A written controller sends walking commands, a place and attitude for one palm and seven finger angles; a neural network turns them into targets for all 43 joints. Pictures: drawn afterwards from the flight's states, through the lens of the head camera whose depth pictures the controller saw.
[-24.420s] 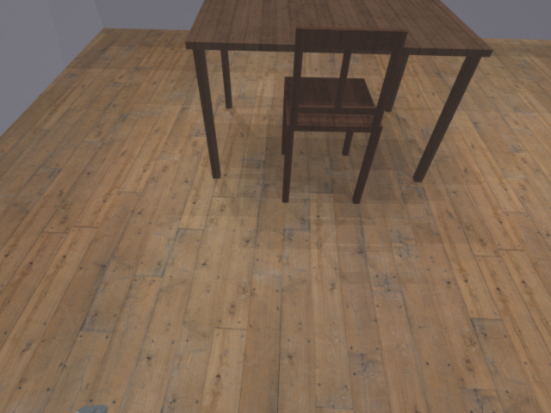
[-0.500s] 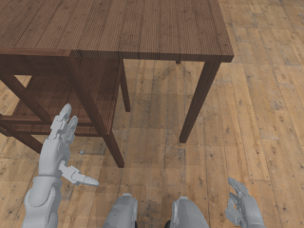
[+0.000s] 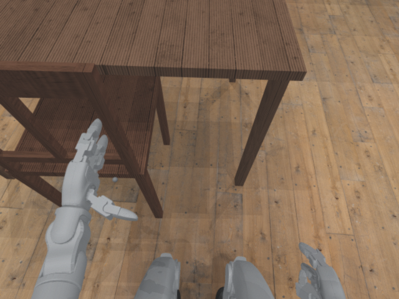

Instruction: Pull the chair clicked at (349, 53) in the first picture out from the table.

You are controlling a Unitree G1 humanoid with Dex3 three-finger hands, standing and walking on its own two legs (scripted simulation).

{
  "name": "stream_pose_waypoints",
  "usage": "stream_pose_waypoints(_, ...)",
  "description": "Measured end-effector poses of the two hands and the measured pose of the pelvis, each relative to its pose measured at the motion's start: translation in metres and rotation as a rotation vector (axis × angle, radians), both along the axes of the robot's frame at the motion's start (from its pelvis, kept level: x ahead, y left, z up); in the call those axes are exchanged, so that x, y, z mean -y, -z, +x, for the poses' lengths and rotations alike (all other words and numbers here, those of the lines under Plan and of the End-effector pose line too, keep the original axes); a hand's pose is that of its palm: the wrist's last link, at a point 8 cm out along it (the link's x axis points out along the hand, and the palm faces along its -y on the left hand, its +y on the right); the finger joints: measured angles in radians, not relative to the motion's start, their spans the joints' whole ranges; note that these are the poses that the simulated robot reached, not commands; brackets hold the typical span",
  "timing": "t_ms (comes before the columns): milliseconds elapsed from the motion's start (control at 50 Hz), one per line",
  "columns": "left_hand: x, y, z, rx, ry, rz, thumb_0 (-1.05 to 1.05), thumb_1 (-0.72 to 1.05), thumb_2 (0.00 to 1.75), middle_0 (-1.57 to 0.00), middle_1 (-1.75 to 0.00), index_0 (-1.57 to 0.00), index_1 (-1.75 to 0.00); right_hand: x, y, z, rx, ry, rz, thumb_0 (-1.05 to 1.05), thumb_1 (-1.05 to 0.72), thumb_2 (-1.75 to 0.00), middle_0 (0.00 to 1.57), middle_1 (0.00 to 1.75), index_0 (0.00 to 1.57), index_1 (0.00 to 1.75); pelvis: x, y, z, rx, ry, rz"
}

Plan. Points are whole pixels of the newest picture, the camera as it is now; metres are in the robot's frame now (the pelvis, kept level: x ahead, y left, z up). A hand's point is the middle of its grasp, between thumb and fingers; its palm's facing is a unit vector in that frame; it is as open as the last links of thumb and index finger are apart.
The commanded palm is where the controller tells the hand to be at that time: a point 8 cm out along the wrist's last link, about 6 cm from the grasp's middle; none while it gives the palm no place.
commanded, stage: push the fingers through the gap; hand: left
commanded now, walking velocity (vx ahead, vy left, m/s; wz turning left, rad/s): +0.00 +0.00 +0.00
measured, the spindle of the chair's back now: (37, 129) +0.44 +0.39 +0.02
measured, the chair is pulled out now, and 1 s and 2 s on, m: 0.00 -0.02 0.01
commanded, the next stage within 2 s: hook a spindle and tug to test in 1.08 s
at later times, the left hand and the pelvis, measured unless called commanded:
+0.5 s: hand (119, 149) +0.39 +0.19 +0.04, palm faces +0.04 -1.00 -0.04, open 16.9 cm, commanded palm +0.37 +0.24 +0.04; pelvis -0.01 +0.00 +0.00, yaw -1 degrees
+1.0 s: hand (122, 142) +0.41 +0.19 +0.03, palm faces +0.04 -1.00 -0.04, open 16.9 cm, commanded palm +0.38 +0.24 +0.04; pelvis +0.00 +0.01 +0.01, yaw -1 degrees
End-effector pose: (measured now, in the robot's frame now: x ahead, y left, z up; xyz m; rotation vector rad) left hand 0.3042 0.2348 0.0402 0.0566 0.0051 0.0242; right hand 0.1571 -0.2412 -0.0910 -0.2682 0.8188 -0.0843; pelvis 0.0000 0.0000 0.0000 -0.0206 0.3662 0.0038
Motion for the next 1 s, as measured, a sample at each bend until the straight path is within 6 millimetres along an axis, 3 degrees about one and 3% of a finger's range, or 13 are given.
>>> stream_pose_waypoints(200, -0.002, 0.002, 0.015, 0.015, -0.001, 0.005, -0.01, -0.50, 0.30, -0.06, -0.08, -0.12, -0.12, 0.007, 0.005, -0.010, -0.031, 0.013, -0.020, 0.01, -0.90, -0.90, 0.20, 0.29, 0.20, 0.30, 0.002, 0.002, -0.005, -0.004, -0.004, -0.001)
stream_pose_waypoints(320, -0.005, 0.002, 0.036, 0.007, -0.017, -0.006, -0.01, -0.50, 0.30, -0.06, -0.08, -0.11, -0.11, 0.009, 0.006, -0.018, -0.042, 0.029, -0.023, 0.01, -0.90, -0.90, 0.20, 0.29, 0.20, 0.30, 0.003, 0.002, -0.008, -0.010, -0.001, -0.001)
stream_pose_waypoints(740, -0.015, 0.008, 0.088, -0.004, -0.029, -0.017, -0.01, -0.50, 0.30, -0.06, -0.08, -0.06, -0.08, 0.017, 0.011, -0.063, -0.195, 0.105, -0.047, 0.01, -0.90, -0.90, 0.20, 0.29, 0.20, 0.30, -0.005, 0.002, -0.002, -0.050, 0.017, -0.004)
stream_pose_waypoints(1000, -0.004, 0.004, 0.083, -0.010, -0.019, -0.021, -0.01, -0.50, 0.30, -0.06, -0.08, -0.06, -0.08, 0.008, 0.005, -0.056, -0.197, 0.112, -0.018, 0.01, -0.90, -0.90, 0.20, 0.29, 0.20, 0.30, -0.009, -0.006, 0.004, -0.041, 0.024, -0.003)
